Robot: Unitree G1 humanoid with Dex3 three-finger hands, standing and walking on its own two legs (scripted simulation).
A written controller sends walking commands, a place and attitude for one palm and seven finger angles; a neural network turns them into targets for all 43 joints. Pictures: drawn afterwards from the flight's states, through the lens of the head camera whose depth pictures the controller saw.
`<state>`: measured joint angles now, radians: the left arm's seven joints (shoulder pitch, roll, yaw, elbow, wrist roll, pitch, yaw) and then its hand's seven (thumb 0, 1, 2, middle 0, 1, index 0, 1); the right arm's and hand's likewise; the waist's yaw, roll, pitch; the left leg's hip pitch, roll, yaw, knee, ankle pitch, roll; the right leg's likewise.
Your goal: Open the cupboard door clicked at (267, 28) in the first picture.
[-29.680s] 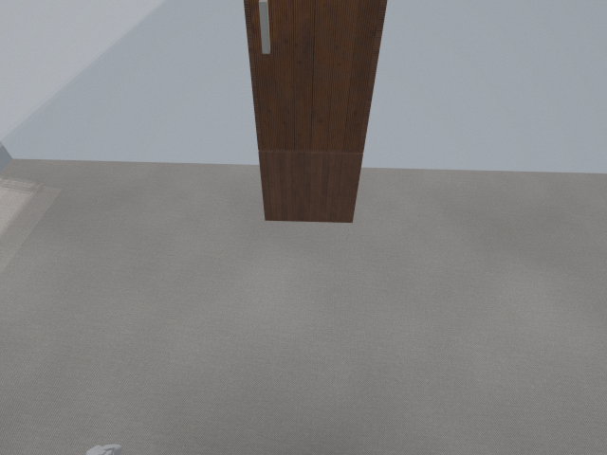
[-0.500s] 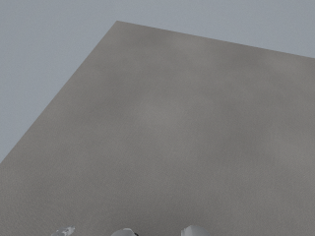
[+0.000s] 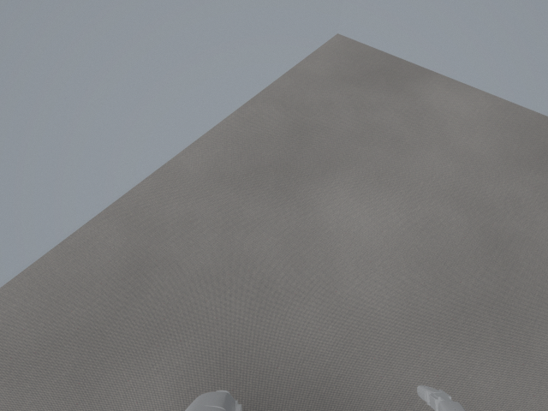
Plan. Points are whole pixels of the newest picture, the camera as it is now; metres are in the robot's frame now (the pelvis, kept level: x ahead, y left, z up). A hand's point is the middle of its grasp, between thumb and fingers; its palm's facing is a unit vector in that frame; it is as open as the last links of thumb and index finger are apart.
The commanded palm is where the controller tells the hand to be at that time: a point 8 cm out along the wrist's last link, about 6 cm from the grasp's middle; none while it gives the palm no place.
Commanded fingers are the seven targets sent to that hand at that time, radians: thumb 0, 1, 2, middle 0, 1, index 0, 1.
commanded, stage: turn to face it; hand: left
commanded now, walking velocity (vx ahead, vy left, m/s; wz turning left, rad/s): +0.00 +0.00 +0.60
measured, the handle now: out of the picture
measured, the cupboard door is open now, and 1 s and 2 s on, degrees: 49 49 49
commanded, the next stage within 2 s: none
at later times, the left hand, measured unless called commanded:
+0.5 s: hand out of the picture +0.08 +0.18 -0.14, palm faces +0.28 -0.91 -0.31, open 7.3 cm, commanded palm none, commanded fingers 0.00 0.90 0.90 -0.20 -0.30 -0.20 -0.30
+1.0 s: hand out of the picture -0.04 +0.18 -0.16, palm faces +0.59 -0.75 -0.29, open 7.4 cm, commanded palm none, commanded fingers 0.00 0.90 0.90 -0.20 -0.30 -0.20 -0.30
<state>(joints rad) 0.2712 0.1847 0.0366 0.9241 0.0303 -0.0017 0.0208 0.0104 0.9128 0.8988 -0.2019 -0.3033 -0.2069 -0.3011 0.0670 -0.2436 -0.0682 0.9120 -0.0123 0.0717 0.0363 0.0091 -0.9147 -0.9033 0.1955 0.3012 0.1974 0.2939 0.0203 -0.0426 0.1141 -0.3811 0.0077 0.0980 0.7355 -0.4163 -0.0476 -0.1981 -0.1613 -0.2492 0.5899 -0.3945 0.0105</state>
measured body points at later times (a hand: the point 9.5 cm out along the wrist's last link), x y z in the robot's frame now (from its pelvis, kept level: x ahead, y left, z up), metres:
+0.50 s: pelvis +0.02 -0.05 +0.00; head +0.08 -0.07 +0.44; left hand +0.06 +0.23 -0.12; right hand +0.15 -0.28 -0.17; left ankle -0.03 +0.09 -0.66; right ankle +0.05 -0.15 -0.73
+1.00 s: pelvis +0.03 -0.05 +0.00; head +0.07 -0.01 +0.44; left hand -0.07 +0.22 -0.14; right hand +0.26 -0.19 -0.14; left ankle -0.03 +0.07 -0.73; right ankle +0.09 -0.17 -0.68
